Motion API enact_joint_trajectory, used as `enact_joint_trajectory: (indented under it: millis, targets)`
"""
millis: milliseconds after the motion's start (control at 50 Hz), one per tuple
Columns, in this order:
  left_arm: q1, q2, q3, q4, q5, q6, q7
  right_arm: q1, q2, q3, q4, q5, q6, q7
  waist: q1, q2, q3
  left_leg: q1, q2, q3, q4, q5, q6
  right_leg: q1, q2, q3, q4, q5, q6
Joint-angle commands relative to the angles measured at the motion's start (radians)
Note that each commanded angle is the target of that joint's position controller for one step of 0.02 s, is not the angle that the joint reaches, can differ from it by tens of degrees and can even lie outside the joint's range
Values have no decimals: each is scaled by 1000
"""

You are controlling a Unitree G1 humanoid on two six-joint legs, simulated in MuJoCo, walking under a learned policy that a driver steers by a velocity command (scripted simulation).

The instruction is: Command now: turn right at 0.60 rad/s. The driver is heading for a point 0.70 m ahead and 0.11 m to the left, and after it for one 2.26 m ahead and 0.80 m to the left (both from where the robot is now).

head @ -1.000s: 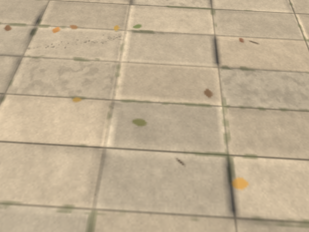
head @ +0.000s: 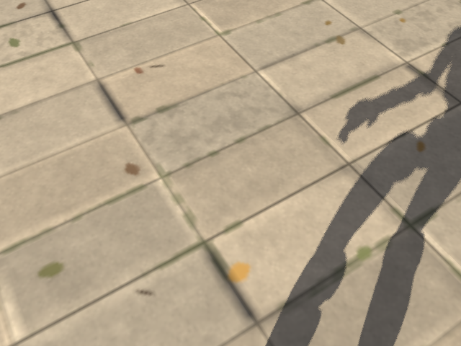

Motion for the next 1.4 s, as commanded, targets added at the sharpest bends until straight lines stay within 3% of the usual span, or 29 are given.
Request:
enact_joint_trajectory:
  millis: [20, 40, 60, 80, 100, 120, 180, 240, 440, 500, 540, 560, 580, 600, 620, 680, 760, 860, 980, 1020, 1040, 1060, 1080, 1100, 1120, 1160, 1180, 1280, 1400]
  targets:
    - [28, 94, 36, -70, -1, -10, -8, -25, -204, -60, -50, 28, -14, 3, 27, 182, -136, 123, 212, -122, -18, 407, 172, 97, 39, -73, -252, 142, -60]
    - [69, 116, 48, -55, 2, -10, -1, 18, -171, -52, -30, 30, -19, 6, 39, 127, -150, 52, 179, -73, 67, 322, 113, 222, 52, -48, -353, 253, -95]
    - [124, 194, 72, -52, -3, -15, 12, 50, -117, -38, -30, -2, -21, 10, 38, -77, -179, -160, 94, 21, 288, 24, 22, 418, -88, 169, -383, 475, -160]
    - [158, 295, 85, -67, 7, -29, 17, -11, -70, -14, -100, -45, -28, 9, 44, -323, -184, -479, -58, 10, 541, -431, -47, 503, -327, 537, -378, 504, -364]
    - [206, 239, 73, -55, 27, -60, 6, -83, -122, -30, -114, -18, -40, 8, 129, -218, -234, -531, -58, -154, 673, -420, -38, 458, -359, 613, -461, 210, -445]
    - [182, 191, 52, -36, 25, -82, 5, -101, -151, -40, -115, 11, -47, 16, 105, -184, -167, -564, -24, -175, 682, -322, -10, 426, -307, 550, -504, -57, -391]
    - [86, 120, 16, -27, 14, -98, 22, -71, -156, -47, -75, -6, -61, 24, 53, -171, -58, -518, 0, -160, 575, -73, -4, 311, -202, 417, -568, -154, -293]
    - [100, 125, 13, -15, 29, -118, 30, -51, -122, -35, -47, -2, -85, 36, 47, -137, -54, -468, -17, -138, 460, 87, -15, 304, -167, 328, -595, -3, -281]
    - [193, 169, 24, 72, 4, -134, 12, -153, -95, -2, -80, 17, -112, 62, 103, -107, 18, -333, -39, -133, 99, 134, 3, 269, -210, 290, -572, 68, -292]
    - [194, 168, 23, 87, 1, -126, 8, -104, -110, -4, -75, 20, -123, 68, 67, -113, 7, -227, -53, -110, 41, 106, 42, 278, -218, 295, -521, 141, -273]
    - [187, 137, 10, 90, 8, -123, 10, 51, -147, -25, -30, 14, -126, 56, -14, -93, -75, 24, -81, -92, 1, 106, 80, 219, -151, 235, -348, 340, -228]
    - [173, 84, -11, 73, 22, -125, 12, 210, -207, -42, -5, 5, -129, 46, -84, 7, -197, 245, 57, -252, -17, 75, 141, 109, -76, 152, -62, 327, -178]
    - [233, 26, -27, 32, 11, -143, 20, 298, -309, -65, 16, -11, -124, 51, -64, 306, -291, 499, 265, -701, -142, -153, 286, -228, 82, 50, 299, -42, -94]
    - [196, 108, -9, 39, 0, -156, 22, 300, -219, -41, 18, 5, -127, 59, -84, 225, -253, 491, 283, -832, -223, -305, 300, -361, 69, 156, 444, -175, -85]
    - [149, 142, 2, 33, -17, -162, 15, 243, -174, -24, 12, 6, -124, 56, -67, 167, -152, 420, 268, -715, -224, -299, 271, -427, 14, 154, 489, -99, -99]
    - [92, 107, -2, 35, 7, -165, 6, 139, -115, 0, -11, -15, -118, 48, -12, 84, -56, 219, 161, -481, -274, -40, 237, -362, -80, 107, 388, 98, -99]
    - [82, 62, -12, 37, 17, -146, 5, 141, -128, -2, 6, -2, -127, 40, 12, 75, -34, 139, 126, -340, -334, 191, 255, -339, -91, 69, 277, 195, -55]
    - [-83, 14, -34, 1, 15, -164, -7, 193, -154, -4, 42, 6, -112, 26, -41, 63, 0, 126, 76, -201, -346, 317, 218, -277, -62, 22, -59, 436, -42]
    - [-203, 45, -24, -42, 7, -187, -38, 279, -181, -16, 92, 23, -81, 13, -43, 65, 25, 257, 151, -270, -262, 374, 200, -224, -16, 49, -248, 416, -81]
    - [-132, 82, -7, -26, 9, -191, -36, 262, -202, -25, 90, 21, -72, 8, 8, 89, -26, 281, 150, -281, -164, 553, 180, -94, 15, 32, -265, 337, -107]
    - [-10, 115, 13, 7, 9, -191, -28, 246, -198, -22, 86, 17, -67, 8, 79, 85, -107, 248, 110, -253, -23, 666, 157, 90, 37, 5, -292, 343, -135]
    - [155, 160, 32, 41, 18, -188, -16, 239, -159, -6, 70, 3, -68, 8, 157, 72, -245, 105, 57, -227, 201, 562, 122, 382, -39, 61, -240, 357, -177]
    - [273, 261, 55, 54, 45, -181, -6, 342, -38, 29, 35, -8, -80, 11, 135, -148, -431, -256, -84, -167, 589, 123, 56, 789, -314, 433, -227, 264, -295]
    - [287, 205, 40, 62, 38, -176, -11, 382, -46, 33, 47, 19, -94, 16, 128, -295, -536, -413, -138, -258, 782, -324, 38, 839, -410, 754, -394, 88, -366]
    - [222, 131, 18, 61, 27, -173, -9, 289, -149, 3, 35, 46, -96, 17, 136, -188, -348, -501, -75, -273, 850, -273, 39, 704, -369, 626, -432, 4, -316]
    - [109, 73, 0, 73, 24, -172, -6, 174, -140, -1, 5, 33, -91, 15, 86, -81, -144, -481, 4, -223, 787, -124, 37, 423, -291, 378, -490, 121, -270]
    - [68, 50, -6, 78, 31, -180, -7, 178, -129, -7, 7, 25, -79, 15, 52, -99, -104, -431, 33, -231, 742, -75, 34, 329, -256, 291, -528, 183, -259]
    - [13, 76, 13, 124, 35, -210, -3, 167, -67, -2, -13, 19, -32, 12, 1, -74, -22, -415, 62, -232, 639, 50, 2, 196, -243, 74, -639, 346, -275]
    - [65, 133, 29, 165, 27, -191, 13, -16, -37, 14, -73, 16, -52, 51, 69, -29, 20, -407, 38, -146, 293, 303, 18, 282, -220, -111, -642, 415, -245]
